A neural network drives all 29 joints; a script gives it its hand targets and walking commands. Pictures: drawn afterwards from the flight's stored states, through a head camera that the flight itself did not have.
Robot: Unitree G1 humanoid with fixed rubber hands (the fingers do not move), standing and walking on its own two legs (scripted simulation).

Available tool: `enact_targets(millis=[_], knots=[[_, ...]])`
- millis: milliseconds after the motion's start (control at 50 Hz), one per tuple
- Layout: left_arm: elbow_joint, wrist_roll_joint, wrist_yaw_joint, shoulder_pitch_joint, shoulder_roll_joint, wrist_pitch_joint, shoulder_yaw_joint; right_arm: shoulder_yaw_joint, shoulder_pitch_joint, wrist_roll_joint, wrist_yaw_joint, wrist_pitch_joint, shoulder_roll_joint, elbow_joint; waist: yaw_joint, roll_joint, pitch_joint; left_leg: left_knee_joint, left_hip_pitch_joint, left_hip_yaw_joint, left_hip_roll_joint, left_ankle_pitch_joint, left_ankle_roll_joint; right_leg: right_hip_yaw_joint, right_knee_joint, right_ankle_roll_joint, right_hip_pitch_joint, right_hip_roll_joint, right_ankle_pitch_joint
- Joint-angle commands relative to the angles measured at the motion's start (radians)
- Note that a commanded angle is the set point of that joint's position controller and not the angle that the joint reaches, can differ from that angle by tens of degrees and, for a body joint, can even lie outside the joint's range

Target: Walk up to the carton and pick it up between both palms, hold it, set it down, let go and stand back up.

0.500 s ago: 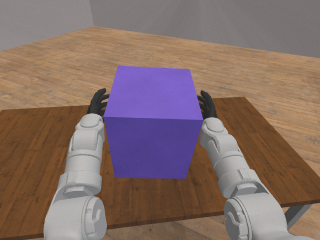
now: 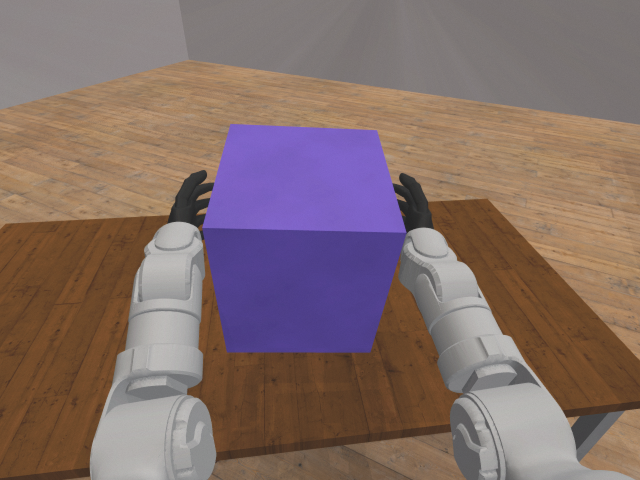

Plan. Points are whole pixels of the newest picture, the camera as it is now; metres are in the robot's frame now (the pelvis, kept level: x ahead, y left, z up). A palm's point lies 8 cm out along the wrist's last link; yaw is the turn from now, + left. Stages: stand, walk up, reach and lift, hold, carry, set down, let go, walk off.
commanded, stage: reach and lift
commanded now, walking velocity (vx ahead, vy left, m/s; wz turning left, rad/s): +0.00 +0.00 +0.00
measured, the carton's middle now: (302, 241) +0.41 +0.01 +0.16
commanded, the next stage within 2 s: hold in 0.02 s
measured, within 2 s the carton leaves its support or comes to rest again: neither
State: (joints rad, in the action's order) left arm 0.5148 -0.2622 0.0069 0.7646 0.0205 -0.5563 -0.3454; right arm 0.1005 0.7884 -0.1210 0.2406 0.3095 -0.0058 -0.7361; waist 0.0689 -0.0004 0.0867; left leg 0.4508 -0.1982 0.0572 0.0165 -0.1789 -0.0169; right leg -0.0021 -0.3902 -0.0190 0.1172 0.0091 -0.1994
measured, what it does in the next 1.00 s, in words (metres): stands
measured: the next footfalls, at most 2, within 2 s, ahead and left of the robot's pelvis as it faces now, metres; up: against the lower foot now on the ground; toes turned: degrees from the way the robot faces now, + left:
none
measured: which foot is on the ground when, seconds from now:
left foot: down 0.00-1.00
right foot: down 0.00-1.00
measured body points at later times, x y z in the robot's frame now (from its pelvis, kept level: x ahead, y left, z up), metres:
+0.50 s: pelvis -0.01 +0.00 +0.00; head -0.08 +0.02 +0.44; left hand +0.38 +0.16 +0.21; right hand +0.38 -0.14 +0.21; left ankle +0.05 +0.13 -0.74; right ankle +0.01 -0.13 -0.74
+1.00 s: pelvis +0.00 +0.00 +0.00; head -0.07 +0.01 +0.44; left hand +0.39 +0.16 +0.21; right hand +0.38 -0.14 +0.21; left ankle +0.05 +0.13 -0.74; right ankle +0.01 -0.13 -0.74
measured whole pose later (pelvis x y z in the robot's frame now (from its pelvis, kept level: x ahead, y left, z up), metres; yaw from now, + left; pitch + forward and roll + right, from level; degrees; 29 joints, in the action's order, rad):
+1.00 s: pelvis +0.00 +0.00 +0.00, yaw +0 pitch -5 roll -1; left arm 0.39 -0.29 0.02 0.74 0.01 -0.66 -0.35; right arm 0.08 0.79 -0.15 0.24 0.38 -0.01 -0.67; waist 0.07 0.01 0.08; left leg 0.45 -0.18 0.06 0.02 -0.17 -0.02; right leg 0.00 -0.39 -0.02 0.10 0.01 -0.20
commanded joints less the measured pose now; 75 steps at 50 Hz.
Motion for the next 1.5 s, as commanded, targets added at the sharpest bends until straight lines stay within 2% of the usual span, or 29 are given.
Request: enact_targets(millis=[0,60,120,200,220,240,400,460,480,540,560,620,660,680,820,860,900,940,1000,1060,1100,1120,1200,1260,1300,1340,1400,1440,1480], knots=[[-0.208,0.060,0.138,0.512,-0.720,0.002,0.439,-0.419,0.747,-0.178,-0.103,-0.053,0.620,0.374,-0.036,-0.002,0.332,-0.105,0.325,-0.066,-0.062,0.305,-0.006,0.058,0.145,-0.035,-0.147,0.072,0.200],[-0.200,0.058,0.141,0.489,-0.714,-0.011,0.438,-0.438,0.757,-0.183,-0.090,-0.039,0.629,0.414,-0.034,0.018,0.298,-0.102,0.305,-0.064,-0.065,0.286,0.003,0.053,0.147,-0.043,-0.148,0.066,0.216],[-0.255,0.064,0.138,0.544,-0.719,-0.020,0.456,-0.433,0.727,-0.191,-0.093,-0.022,0.632,0.371,-0.022,-0.020,0.293,-0.113,0.300,-0.055,-0.055,0.260,-0.002,0.052,0.149,-0.032,-0.127,0.067,0.137],[-0.196,0.014,0.149,0.506,-0.685,-0.053,0.388,-0.409,0.737,-0.184,-0.102,0.005,0.611,0.313,-0.049,-0.010,0.210,-0.144,0.260,-0.068,-0.057,0.175,0.009,0.046,0.171,-0.028,-0.111,0.062,0.048],[-0.232,0.026,0.149,0.526,-0.706,-0.054,0.421,-0.394,0.707,-0.182,-0.103,0.009,0.607,0.296,-0.027,-0.030,0.212,-0.142,0.257,-0.065,-0.051,0.161,0.001,0.042,0.166,-0.020,-0.110,0.062,0.044],[-0.210,0.035,0.149,0.531,-0.701,-0.054,0.410,-0.410,0.763,-0.186,-0.104,0.003,0.614,0.349,-0.039,0.006,0.221,-0.147,0.259,-0.069,-0.051,0.132,0.009,0.047,0.166,-0.028,-0.097,0.064,0.023],[-0.217,0.061,0.144,0.617,-0.728,-0.045,0.437,-0.350,0.806,-0.162,-0.124,-0.012,0.617,0.328,-0.024,-0.047,0.251,-0.153,0.210,-0.060,-0.044,0.086,-0.003,0.038,0.154,-0.010,-0.088,0.063,-0.021],[-0.197,0.050,0.135,0.593,-0.728,-0.042,0.423,-0.351,0.778,-0.164,-0.125,0.000,0.621,0.279,-0.018,-0.030,0.222,-0.166,0.209,-0.062,-0.041,0.073,-0.003,0.048,0.162,-0.010,-0.084,0.067,-0.039],[-0.180,0.039,0.139,0.607,-0.702,-0.044,0.401,-0.343,0.790,-0.155,-0.125,-0.001,0.625,0.275,-0.036,-0.015,0.209,-0.171,0.186,-0.070,-0.050,0.034,0.009,0.047,0.163,-0.014,-0.091,0.059,-0.052],[-0.216,0.052,0.142,0.632,-0.722,-0.035,0.425,-0.331,0.761,-0.155,-0.125,-0.001,0.618,0.258,-0.014,-0.058,0.248,-0.158,0.218,-0.065,-0.042,0.084,-0.012,0.043,0.153,-0.003,-0.079,0.061,-0.021],[-0.189,0.036,0.149,0.587,-0.706,-0.044,0.413,-0.326,0.735,-0.154,-0.122,0.003,0.601,0.238,-0.018,-0.039,0.217,-0.160,0.216,-0.066,-0.041,0.099,-0.011,0.047,0.157,-0.005,-0.109,0.064,-0.004],[-0.269,0.075,0.142,0.554,-0.728,-0.038,0.459,-0.392,0.783,-0.190,-0.111,-0.014,0.629,0.378,-0.023,-0.036,0.335,-0.118,0.273,-0.067,-0.053,0.242,-0.013,0.047,0.145,-0.022,-0.142,0.071,0.132],[-0.290,0.073,0.137,0.546,-0.719,-0.042,0.481,-0.411,0.756,-0.198,-0.100,-0.005,0.631,0.385,-0.017,-0.039,0.330,-0.100,0.297,-0.062,-0.055,0.286,-0.017,0.051,0.133,-0.032,-0.145,0.076,0.178],[-0.317,0.084,0.135,0.585,-0.720,-0.033,0.494,-0.411,0.716,-0.193,-0.100,0.003,0.639,0.355,0.003,-0.042,0.334,-0.102,0.301,-0.055,-0.052,0.280,-0.020,0.054,0.141,-0.029,-0.136,0.074,0.162],[-0.154,0.000,0.177,0.524,-0.662,-0.082,0.350,-0.323,0.732,-0.153,-0.111,0.032,0.573,0.258,-0.032,-0.005,0.136,-0.178,0.199,-0.073,-0.051,0.041,0.004,0.047,0.179,-0.014,-0.104,0.056,-0.072],[-0.252,0.037,0.173,0.583,-0.684,-0.063,0.405,-0.349,0.728,-0.160,-0.112,0.019,0.605,0.310,-0.015,-0.002,0.215,-0.158,0.224,-0.073,-0.047,0.111,-0.007,0.051,0.156,-0.016,-0.125,0.061,0.004],[-0.298,0.057,0.164,0.596,-0.716,-0.052,0.461,-0.349,0.738,-0.166,-0.108,0.005,0.609,0.324,-0.003,-0.062,0.274,-0.139,0.251,-0.072,-0.050,0.177,-0.024,0.055,0.149,-0.014,-0.127,0.067,0.054],[-0.275,0.060,0.166,0.577,-0.700,-0.054,0.447,-0.369,0.752,-0.171,-0.107,0.006,0.632,0.356,-0.002,-0.018,0.281,-0.135,0.257,-0.070,-0.055,0.176,-0.010,0.061,0.151,-0.027,-0.140,0.069,0.068],[-0.306,0.069,0.151,0.579,-0.713,-0.050,0.475,-0.385,0.735,-0.190,-0.106,0.007,0.621,0.360,-0.008,-0.049,0.307,-0.121,0.278,-0.058,-0.048,0.239,-0.018,0.053,0.140,-0.021,-0.132,0.076,0.119],[-0.253,0.034,0.164,0.503,-0.676,-0.073,0.418,-0.381,0.712,-0.184,-0.101,0.017,0.602,0.344,-0.019,-0.012,0.268,-0.131,0.274,-0.072,-0.059,0.205,0.000,0.049,0.158,-0.027,-0.146,0.064,0.092],[-0.266,0.037,0.164,0.523,-0.694,-0.072,0.442,-0.387,0.742,-0.180,-0.103,0.009,0.622,0.373,-0.024,-0.018,0.275,-0.132,0.258,-0.070,-0.059,0.198,-0.002,0.053,0.147,-0.028,-0.155,0.066,0.094],[-0.272,0.034,0.163,0.530,-0.698,-0.072,0.440,-0.357,0.709,-0.174,-0.101,0.015,0.591,0.328,-0.002,-0.042,0.262,-0.133,0.278,-0.068,-0.053,0.185,-0.010,0.051,0.154,-0.022,-0.138,0.066,0.071],[-0.240,0.033,0.174,0.534,-0.668,-0.075,0.409,-0.355,0.724,-0.170,-0.103,0.022,0.602,0.324,-0.009,-0.004,0.214,-0.148,0.242,-0.074,-0.055,0.150,-0.006,0.058,0.162,-0.026,-0.140,0.065,0.034],[-0.282,0.049,0.169,0.589,-0.684,-0.066,0.436,-0.365,0.751,-0.178,-0.106,0.010,0.629,0.350,-0.019,-0.025,0.266,-0.140,0.249,-0.075,-0.061,0.137,-0.001,0.053,0.156,-0.028,-0.129,0.063,0.021],[-0.297,0.043,0.166,0.546,-0.702,-0.070,0.450,-0.370,0.731,-0.178,-0.105,0.013,0.613,0.353,-0.001,-0.043,0.290,-0.132,0.277,-0.068,-0.055,0.205,-0.008,0.053,0.147,-0.026,-0.138,0.070,0.091],[-0.240,0.044,0.163,0.559,-0.685,-0.070,0.433,-0.359,0.758,-0.174,-0.107,0.012,0.604,0.339,-0.008,-0.031,0.255,-0.149,0.255,-0.072,-0.055,0.134,-0.001,0.052,0.161,-0.024,-0.113,0.065,0.027],[-0.249,0.028,0.169,0.539,-0.675,-0.075,0.414,-0.366,0.733,-0.174,-0.107,0.018,0.610,0.331,-0.025,-0.005,0.250,-0.148,0.252,-0.075,-0.057,0.157,0.002,0.051,0.156,-0.027,-0.137,0.067,0.048],[-0.311,0.051,0.171,0.527,-0.683,-0.072,0.448,-0.385,0.710,-0.188,-0.099,0.014,0.616,0.365,-0.012,-0.030,0.293,-0.125,0.272,-0.072,-0.060,0.232,-0.008,0.050,0.145,-0.028,-0.167,0.068,0.132],[-0.292,0.053,0.170,0.584,-0.675,-0.067,0.446,-0.365,0.712,-0.180,-0.103,0.025,0.610,0.330,-0.009,-0.035,0.264,-0.140,0.256,-0.071,-0.055,0.151,-0.009,0.050,0.154,-0.024,-0.132,0.067,0.035]])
